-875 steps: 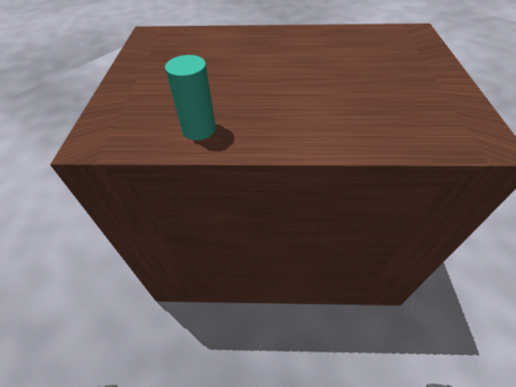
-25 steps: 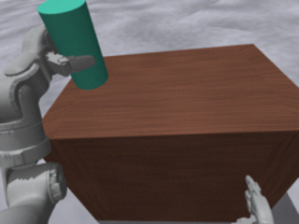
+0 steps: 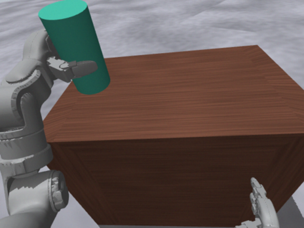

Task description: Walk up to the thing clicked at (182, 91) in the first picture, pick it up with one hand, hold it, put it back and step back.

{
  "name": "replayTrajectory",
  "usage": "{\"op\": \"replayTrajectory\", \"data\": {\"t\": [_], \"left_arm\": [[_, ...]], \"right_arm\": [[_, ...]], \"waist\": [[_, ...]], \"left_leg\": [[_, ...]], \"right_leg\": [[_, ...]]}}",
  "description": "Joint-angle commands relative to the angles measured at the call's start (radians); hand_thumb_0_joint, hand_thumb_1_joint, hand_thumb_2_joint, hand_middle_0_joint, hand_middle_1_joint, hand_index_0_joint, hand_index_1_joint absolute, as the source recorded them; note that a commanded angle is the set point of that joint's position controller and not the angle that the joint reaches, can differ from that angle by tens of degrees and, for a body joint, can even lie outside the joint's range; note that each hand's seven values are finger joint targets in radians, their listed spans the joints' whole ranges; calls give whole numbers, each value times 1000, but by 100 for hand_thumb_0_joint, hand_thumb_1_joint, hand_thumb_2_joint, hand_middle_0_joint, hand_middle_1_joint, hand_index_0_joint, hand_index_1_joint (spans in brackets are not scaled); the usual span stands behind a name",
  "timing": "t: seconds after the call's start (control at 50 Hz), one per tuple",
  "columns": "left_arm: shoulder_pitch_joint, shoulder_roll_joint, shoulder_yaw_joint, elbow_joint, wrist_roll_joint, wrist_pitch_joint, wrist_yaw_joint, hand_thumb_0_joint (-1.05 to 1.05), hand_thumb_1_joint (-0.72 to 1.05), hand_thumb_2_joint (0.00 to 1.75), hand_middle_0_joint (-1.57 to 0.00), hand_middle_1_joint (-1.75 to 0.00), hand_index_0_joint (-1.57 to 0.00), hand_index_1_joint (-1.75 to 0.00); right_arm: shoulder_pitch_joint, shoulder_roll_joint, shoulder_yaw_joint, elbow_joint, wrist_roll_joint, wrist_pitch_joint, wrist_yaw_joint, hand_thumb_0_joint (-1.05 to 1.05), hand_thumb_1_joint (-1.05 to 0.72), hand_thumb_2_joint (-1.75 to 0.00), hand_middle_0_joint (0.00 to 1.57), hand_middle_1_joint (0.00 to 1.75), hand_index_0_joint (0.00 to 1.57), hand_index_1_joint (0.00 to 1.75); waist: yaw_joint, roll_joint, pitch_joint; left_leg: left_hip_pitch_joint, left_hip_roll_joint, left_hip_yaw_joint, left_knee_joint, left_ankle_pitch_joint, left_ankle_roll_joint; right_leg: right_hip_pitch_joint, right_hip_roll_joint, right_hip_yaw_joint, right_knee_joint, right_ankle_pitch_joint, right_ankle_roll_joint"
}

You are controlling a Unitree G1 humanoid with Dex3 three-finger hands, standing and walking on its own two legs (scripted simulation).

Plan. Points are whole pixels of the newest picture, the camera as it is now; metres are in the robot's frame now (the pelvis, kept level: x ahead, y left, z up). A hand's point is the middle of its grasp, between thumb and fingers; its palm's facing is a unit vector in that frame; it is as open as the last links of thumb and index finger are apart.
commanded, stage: hold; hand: left
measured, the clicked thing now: (80, 52) +0.32 +0.14 +0.35
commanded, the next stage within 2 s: crouch in 0.62 s
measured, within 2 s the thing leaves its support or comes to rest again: neither
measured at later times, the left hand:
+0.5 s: hand (74, 53) +0.33 +0.15 +0.35, palm faces +0.06 -1.00 -0.03, open 11.0 cm
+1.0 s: hand (80, 59) +0.35 +0.16 +0.33, palm faces +0.09 -1.00 +0.02, open 11.0 cm
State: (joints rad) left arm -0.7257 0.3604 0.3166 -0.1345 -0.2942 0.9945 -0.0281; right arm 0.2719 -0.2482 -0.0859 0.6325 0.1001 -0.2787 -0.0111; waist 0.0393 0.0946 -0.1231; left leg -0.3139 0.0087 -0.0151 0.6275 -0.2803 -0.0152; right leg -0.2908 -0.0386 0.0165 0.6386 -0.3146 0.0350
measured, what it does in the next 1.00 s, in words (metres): stands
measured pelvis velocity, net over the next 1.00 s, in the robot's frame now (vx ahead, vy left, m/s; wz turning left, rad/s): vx -0.01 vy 0.00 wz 0.00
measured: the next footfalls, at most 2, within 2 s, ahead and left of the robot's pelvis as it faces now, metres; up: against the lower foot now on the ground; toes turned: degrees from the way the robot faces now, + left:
none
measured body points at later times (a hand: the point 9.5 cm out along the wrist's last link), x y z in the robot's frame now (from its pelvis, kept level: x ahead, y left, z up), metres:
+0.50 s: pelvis +0.00 +0.00 +0.00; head -0.06 -0.04 +0.44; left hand +0.32 +0.21 +0.35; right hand +0.18 -0.26 -0.06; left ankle +0.04 +0.13 -0.72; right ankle +0.02 -0.14 -0.72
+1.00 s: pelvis -0.01 +0.00 +0.00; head -0.07 -0.03 +0.45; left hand +0.34 +0.21 +0.33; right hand +0.17 -0.25 -0.06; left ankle +0.04 +0.13 -0.72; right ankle +0.02 -0.14 -0.72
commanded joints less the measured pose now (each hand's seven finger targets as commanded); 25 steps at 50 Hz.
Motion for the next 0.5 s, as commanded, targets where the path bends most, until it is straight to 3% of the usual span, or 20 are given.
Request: {"op": "replayTrajectory", "data": {"t": [0.0, 0.1, 0.14, 0.22, 0.26, 0.28, 0.32, 0.36, 0.38, 0.42, 0.44, 0.48], "left_arm": [[-537, 229, 86, -148, -6, -95, 13, 0, 1, 131, -127, -146, -129, -147], [-525, 251, 113, -134, -5, -97, 22, 0, 4, 132, -127, -147, -129, -148], [-491, 217, 92, -114, -4, -96, 19, 0, 5, 131, -128, -146, -130, -147], [-560, 229, 72, -182, 4, -112, 12, 0, 1, 131, -128, -147, -130, -148], [-562, 245, 83, -174, 1, -114, 10, 0, 0, 130, -127, -146, -129, -147], [-579, 248, 82, -186, 3, -113, 8, 0, 1, 129, -128, -146, -130, -147], [-507, 208, 66, -117, -1, -108, 4, 0, 1, 130, -126, -145, -128, -147], [-599, 274, 93, -243, 3, -128, 8, 0, 0, 129, -129, -146, -130, -147], [-573, 277, 109, -208, 1, -125, 8, 0, 2, 131, -129, -147, -131, -149], [-533, 230, 84, -183, -6, -111, 5, 0, 2, 129, -128, -146, -130, -147], [-524, 232, 89, -170, -9, -109, 5, 0, 3, 130, -128, -146, -129, -147], [-551, 272, 108, -195, -4, -105, 9, 0, 3, 129, -128, -145, -130, -146]], "right_arm": [[-185, -103, -33, -175, 5, -66, -8, 0, 53, -6, 5, 5, 5, 5], [-153, -106, -43, -161, 6, -53, -2, 0, 53, -6, 5, 5, 5, 5], [-161, -100, -34, -189, 8, -54, 1, 0, 52, -6, 5, 5, 5, 5], [-147, -104, -40, -189, 6, -54, 0, 0, 52, -6, 5, 5, 5, 5], [-174, -110, -34, -210, 7, -61, -5, 0, 52, -6, 5, 5, 5, 5], [-157, -109, -38, -187, 4, -59, -7, 0, 52, -6, 5, 5, 5, 5], [-203, -103, -25, -201, 5, -64, -7, 0, 52, -6, 5, 5, 5, 5], [-167, -117, -48, -187, 4, -60, -10, 0, 52, -6, 5, 5, 5, 5], [-155, -111, -43, -167, 5, -56, -9, 0, 52, -6, 5, 5, 5, 5], [-160, -101, -38, -179, 7, -60, -5, 0, 52, -6, 5, 5, 5, 5], [-176, -103, -36, -171, 7, -60, -5, 0, 52, -6, 5, 5, 5, 5], [-162, -112, -46, -159, 6, -59, -6, 0, 52, -6, 5, 5, 5, 5]], "waist": [[4, -92, -163], [2, -121, -169], [6, -120, -162], [-9, -91, -186], [1, -92, -181], [-8, -86, -202], [7, -94, -170], [-1, -53, -226], [2, -74, -203], [-5, -89, -183], [7, -104, -165], [0, -76, -178]], "left_leg": [[112, -34, 27, -92, 90, 23], [110, -35, 30, -87, 109, 24], [110, -32, 26, -94, 106, 22], [134, -37, 33, -90, 107, 25], [127, -37, 31, -89, 108, 26], [142, -38, 32, -82, 118, 27], [108, -37, 29, -90, 96, 26], [140, -34, 27, -86, 115, 22], [128, -32, 25, -87, 111, 23], [122, -35, 29, -86, 102, 26], [106, -32, 23, -91, 91, 25], [113, -34, 27, -92, 79, 24]], "right_leg": [[-23, 41, -65, -128, 98, -22], [-19, 41, -65, -130, 119, -19], [-19, 43, -69, -128, 113, -23], [-28, 37, -59, -128, 117, -22], [-25, 37, -62, -129, 113, -21], [-20, 34, -58, -127, 128, -19], [-18, 36, -61, -128, 105, -21], [-13, 38, -64, -121, 122, -26], [-13, 40, -68, -122, 118, -24], [-21, 40, -65, -127, 111, -22], [-17, 41, -69, -128, 100, -22], [-27, 40, -66, -130, 89, -23]]}}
